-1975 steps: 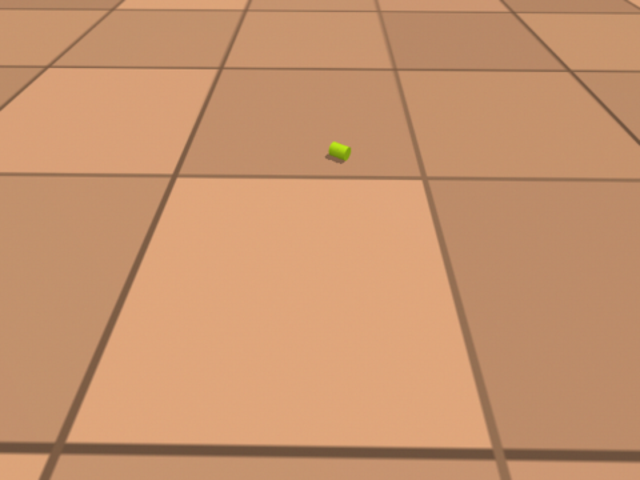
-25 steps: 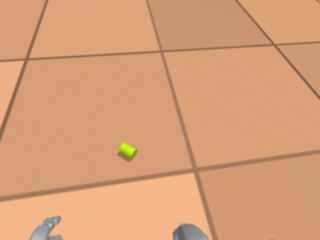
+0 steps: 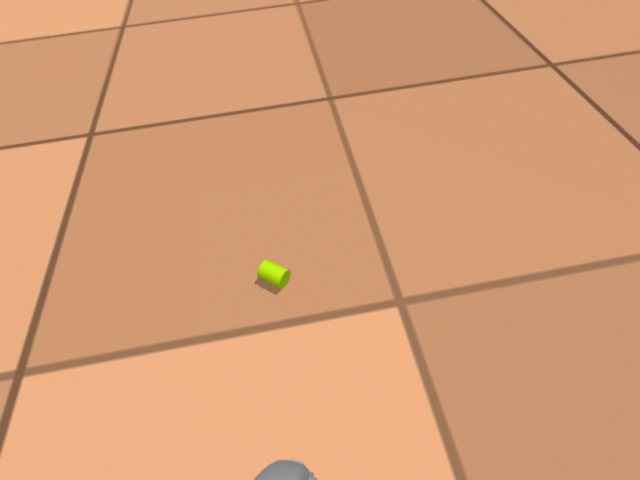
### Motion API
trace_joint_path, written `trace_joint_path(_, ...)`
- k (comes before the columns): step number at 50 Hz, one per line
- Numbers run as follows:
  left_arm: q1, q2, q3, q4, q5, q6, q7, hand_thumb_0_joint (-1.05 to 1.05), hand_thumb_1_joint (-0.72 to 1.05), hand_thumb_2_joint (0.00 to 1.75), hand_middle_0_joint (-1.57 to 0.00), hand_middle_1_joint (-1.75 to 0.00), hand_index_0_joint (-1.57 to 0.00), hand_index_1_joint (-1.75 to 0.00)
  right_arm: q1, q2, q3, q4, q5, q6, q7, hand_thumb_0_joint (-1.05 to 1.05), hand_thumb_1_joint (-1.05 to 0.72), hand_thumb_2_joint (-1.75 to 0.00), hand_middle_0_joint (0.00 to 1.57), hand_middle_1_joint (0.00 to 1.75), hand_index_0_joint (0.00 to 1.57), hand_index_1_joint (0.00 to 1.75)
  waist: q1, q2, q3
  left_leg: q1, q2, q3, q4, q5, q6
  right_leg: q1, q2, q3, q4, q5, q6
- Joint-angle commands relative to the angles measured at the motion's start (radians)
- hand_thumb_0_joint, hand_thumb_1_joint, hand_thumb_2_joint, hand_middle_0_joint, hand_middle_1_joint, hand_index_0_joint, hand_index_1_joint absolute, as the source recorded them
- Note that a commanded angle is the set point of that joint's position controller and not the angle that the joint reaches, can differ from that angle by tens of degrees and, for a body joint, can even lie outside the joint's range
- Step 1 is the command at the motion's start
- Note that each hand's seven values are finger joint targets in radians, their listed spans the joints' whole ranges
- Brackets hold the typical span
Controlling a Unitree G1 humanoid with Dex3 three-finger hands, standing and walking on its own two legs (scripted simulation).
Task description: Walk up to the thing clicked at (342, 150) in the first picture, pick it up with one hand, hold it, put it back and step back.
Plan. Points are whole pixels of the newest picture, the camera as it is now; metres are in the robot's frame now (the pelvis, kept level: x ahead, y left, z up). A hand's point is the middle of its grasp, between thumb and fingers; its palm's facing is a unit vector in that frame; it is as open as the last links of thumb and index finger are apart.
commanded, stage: step back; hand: left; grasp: from above
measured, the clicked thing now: (274, 273) +0.86 +0.26 -0.72
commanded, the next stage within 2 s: stand in 1.58 s
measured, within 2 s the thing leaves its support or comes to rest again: neither
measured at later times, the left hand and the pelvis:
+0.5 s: hand out of the picture -0.11 +0.25 -0.15, palm faces -0.03 -0.92 -0.40, open 7.4 cm; pelvis -0.18 -0.02 -0.01, yaw -1 degrees
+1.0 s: hand out of the picture -0.18 +0.25 -0.14, palm faces +0.06 -0.92 -0.38, open 7.4 cm; pelvis -0.23 -0.03 +0.00, yaw +2 degrees
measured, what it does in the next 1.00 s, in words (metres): walks backwards: left foot, then right foot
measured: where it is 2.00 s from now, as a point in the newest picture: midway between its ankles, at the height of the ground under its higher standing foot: outside the picture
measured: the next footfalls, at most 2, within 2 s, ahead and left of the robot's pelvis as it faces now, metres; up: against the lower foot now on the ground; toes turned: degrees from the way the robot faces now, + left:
left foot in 0.12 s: -0.03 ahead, +0.12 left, +0.00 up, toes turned +1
right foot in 0.46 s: -0.17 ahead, -0.14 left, +0.00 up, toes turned +2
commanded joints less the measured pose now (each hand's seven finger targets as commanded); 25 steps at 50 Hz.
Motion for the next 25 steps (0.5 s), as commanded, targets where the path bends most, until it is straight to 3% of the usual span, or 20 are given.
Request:
trace_joint_path(1,-0.020,0.269,0.071,-0.112,-0.004,-0.030,0.033,0.00,0.90,0.90,-0.20,-0.30,-0.20,-0.30,-0.032,-0.139,-0.037,-0.099,-0.010,-0.036,-0.006,0.00,-0.90,-0.90,0.20,0.30,0.20,0.30,0.038,-0.221,-0.154,-0.005,0.058,0.057,-0.277,-0.057,-0.002,0.235,-0.222,0.194,-0.115,0.509,-0.195)
trace_joint_path(3,-0.045,0.275,0.066,-0.122,-0.018,-0.021,0.030,0.00,0.90,0.90,-0.20,-0.30,-0.20,-0.30,0.035,-0.131,-0.040,-0.072,-0.014,-0.039,-0.002,0.00,-0.90,-0.90,0.20,0.30,0.20,0.30,0.009,-0.233,-0.198,0.086,0.068,0.108,-0.480,0.045,0.013,0.251,-0.210,0.186,-0.058,0.510,-0.176)
trace_joint_path(4,-0.071,0.275,0.062,-0.127,-0.024,-0.014,0.026,0.00,0.90,0.90,-0.20,-0.30,-0.20,-0.30,0.081,-0.135,-0.045,-0.047,-0.015,-0.041,-0.001,0.00,-0.90,-0.90,0.20,0.30,0.20,0.30,-0.017,-0.202,-0.215,0.171,0.064,0.135,-0.623,0.174,0.022,0.212,-0.195,0.163,-0.011,0.486,-0.153)
trace_joint_path(5,-0.071,0.257,0.052,-0.129,-0.026,-0.007,0.024,0.00,0.90,0.90,-0.20,-0.30,-0.20,-0.30,0.092,-0.156,-0.056,-0.035,-0.017,-0.043,-0.002,0.00,-0.90,-0.90,0.20,0.30,0.20,0.30,-0.020,-0.155,-0.217,0.245,0.097,0.080,-0.685,0.295,0.042,0.124,-0.171,0.151,0.014,0.381,-0.111)
trace_joint_path(6,-0.043,0.219,0.039,-0.139,-0.030,-0.005,0.019,0.00,0.90,0.90,-0.20,-0.30,-0.20,-0.30,0.077,-0.227,-0.075,-0.044,-0.031,-0.044,-0.004,0.00,-0.90,-0.90,0.20,0.30,0.20,0.30,-0.009,-0.007,-0.223,0.340,0.272,-0.162,-0.709,0.407,0.108,-0.057,-0.080,0.105,0.127,0.169,-0.053)
trace_joint_path(7,-0.109,0.225,0.045,-0.156,-0.041,-0.009,0.028,0.00,0.90,0.90,-0.20,-0.30,-0.20,-0.30,0.006,-0.352,-0.089,-0.071,-0.019,-0.037,0.009,0.00,-0.90,-0.90,0.20,0.30,0.20,0.30,-0.036,0.222,-0.190,0.211,0.471,-0.379,-0.740,0.559,0.272,-0.118,0.090,-0.021,0.306,-0.264,-0.006)
trace_joint_path(8,-0.165,0.245,0.061,-0.146,-0.022,-0.006,0.039,0.00,0.90,0.90,-0.20,-0.30,-0.20,-0.30,-0.002,-0.352,-0.095,-0.077,-0.034,-0.043,0.008,0.00,-0.90,-0.90,0.20,0.30,0.20,0.30,-0.076,0.184,-0.147,0.091,0.528,-0.463,-0.769,0.573,0.343,-0.100,0.087,0.123,0.504,-0.380,-0.001)
trace_joint_path(9,-0.156,0.243,0.064,-0.126,-0.027,0.001,0.036,0.00,0.90,0.90,-0.20,-0.30,-0.20,-0.30,-0.021,-0.298,-0.080,-0.071,-0.030,-0.051,0.000,0.00,-0.90,-0.90,0.20,0.30,0.20,0.30,-0.049,0.068,-0.146,0.109,0.472,-0.333,-0.715,0.661,0.312,-0.107,0.106,0.185,0.598,-0.337,-0.011)
trace_joint_path(10,-0.103,0.225,0.060,-0.103,-0.044,0.003,0.034,0.00,0.90,0.90,-0.20,-0.30,-0.20,-0.30,-0.067,-0.260,-0.061,-0.075,-0.032,-0.050,-0.005,0.00,-0.90,-0.90,0.20,0.30,0.20,0.30,-0.006,0.047,-0.152,0.157,0.408,-0.228,-0.681,0.718,0.277,-0.140,0.122,0.200,0.651,-0.288,-0.018)
trace_joint_path(11,-0.062,0.229,0.058,-0.079,-0.047,0.002,0.031,0.00,0.90,0.90,-0.20,-0.30,-0.20,-0.30,-0.094,-0.235,-0.052,-0.081,-0.032,-0.049,-0.008,0.00,-0.90,-0.90,0.20,0.30,0.20,0.30,0.018,0.058,-0.134,0.142,0.373,-0.154,-0.667,0.694,0.248,-0.138,0.123,0.182,0.678,-0.245,-0.017)
trace_joint_path(13,-0.008,0.231,0.062,-0.056,-0.040,-0.001,0.024,0.00,0.90,0.90,-0.20,-0.30,-0.20,-0.30,-0.122,-0.205,-0.048,-0.092,-0.032,-0.044,-0.006,0.00,-0.90,-0.90,0.20,0.30,0.20,0.30,0.025,0.098,-0.120,0.165,0.347,-0.114,-0.663,0.623,0.249,-0.134,0.112,0.131,0.619,-0.223,0.010)
trace_joint_path(15,-0.034,0.214,0.056,-0.060,-0.031,-0.005,0.017,0.00,0.90,0.90,-0.20,-0.30,-0.20,-0.30,-0.076,-0.196,-0.051,-0.093,-0.037,-0.038,-0.002,0.00,-0.90,-0.90,0.20,0.30,0.20,0.30,-0.017,0.128,-0.117,0.232,0.335,-0.111,-0.671,0.556,0.253,-0.136,0.102,0.098,0.490,-0.236,0.033)
trace_joint_path(17,-0.040,0.213,0.048,-0.061,-0.027,-0.015,0.011,0.00,0.90,0.90,-0.20,-0.30,-0.20,-0.30,-0.044,-0.218,-0.062,-0.086,-0.035,-0.037,-0.002,0.00,-0.90,-0.90,0.20,0.30,0.20,0.30,-0.038,0.154,-0.161,0.324,0.365,-0.136,-0.661,0.483,0.261,-0.120,0.068,0.070,0.302,-0.246,0.036)
trace_joint_path(19,-0.022,0.204,0.044,-0.041,-0.025,-0.032,0.006,0.00,0.90,0.90,-0.20,-0.30,-0.20,-0.30,-0.030,-0.232,-0.065,-0.079,-0.035,-0.031,0.001,0.00,-0.90,-0.90,0.20,0.30,0.20,0.30,-0.042,0.176,-0.220,0.361,0.355,-0.123,-0.628,0.439,0.239,-0.036,0.043,0.020,0.059,-0.236,0.015)
trace_joint_path(20,0.012,0.196,0.045,-0.014,-0.024,-0.039,0.005,0.00,0.90,0.90,-0.20,-0.30,-0.20,-0.30,-0.035,-0.239,-0.066,-0.074,-0.033,-0.024,0.003,0.00,-0.90,-0.90,0.20,0.30,0.20,0.30,-0.028,0.180,-0.237,0.336,0.342,-0.104,-0.609,0.425,0.221,0.040,0.053,-0.007,-0.074,-0.189,0.000)
trace_joint_path(21,0.067,0.194,0.047,0.022,-0.020,-0.047,0.003,0.00,0.90,0.90,-0.20,-0.30,-0.20,-0.30,-0.051,-0.249,-0.064,-0.074,-0.027,-0.016,0.006,0.00,-0.90,-0.90,0.20,0.30,0.20,0.30,-0.003,0.167,-0.248,0.285,0.316,-0.066,-0.581,0.398,0.195,0.133,0.071,-0.051,-0.216,-0.085,-0.014)
trace_joint_path(22,0.094,0.217,0.057,0.050,-0.010,-0.052,0.006,0.00,0.90,0.90,-0.20,-0.30,-0.20,-0.30,-0.056,-0.219,-0.054,-0.073,-0.021,-0.011,0.010,0.00,-0.90,-0.90,0.20,0.30,0.20,0.30,0.006,0.122,-0.235,0.161,0.283,-0.041,-0.532,0.329,0.144,0.222,0.056,-0.005,-0.264,-0.026,-0.034)
trace_joint_path(23,0.101,0.275,0.075,0.046,0.003,-0.059,0.007,0.00,0.90,0.90,-0.20,-0.30,-0.20,-0.30,-0.061,-0.165,-0.035,-0.089,-0.016,-0.013,0.014,0.00,-0.90,-0.90,0.20,0.30,0.20,0.30,0.004,-0.034,-0.195,-0.042,0.193,0.010,-0.411,0.163,0.084,0.279,-0.061,0.230,-0.285,-0.123,-0.074)
trace_joint_path(24,0.048,0.377,0.096,0.013,0.002,-0.055,0.007,0.00,0.90,0.90,-0.20,-0.30,-0.20,-0.30,-0.128,-0.132,-0.032,-0.119,-0.013,-0.019,0.005,0.00,-0.90,-0.90,0.20,0.30,0.20,0.30,0.049,-0.238,-0.140,-0.098,0.053,0.029,-0.257,-0.070,0.023,0.063,-0.308,0.500,-0.371,-0.243,-0.207)
trace_joint_path(25,-0.036,0.419,0.101,-0.010,0.006,-0.058,0.010,0.00,0.90,0.90,-0.20,-0.30,-0.20,-0.30,-0.148,-0.181,-0.054,-0.107,-0.016,-0.015,-0.004,0.00,-0.90,-0.90,0.20,0.30,0.20,0.30,0.052,-0.242,-0.062,-0.027,0.082,-0.076,-0.082,-0.089,-0.001,-0.150,-0.409,0.600,-0.413,-0.289,-0.293)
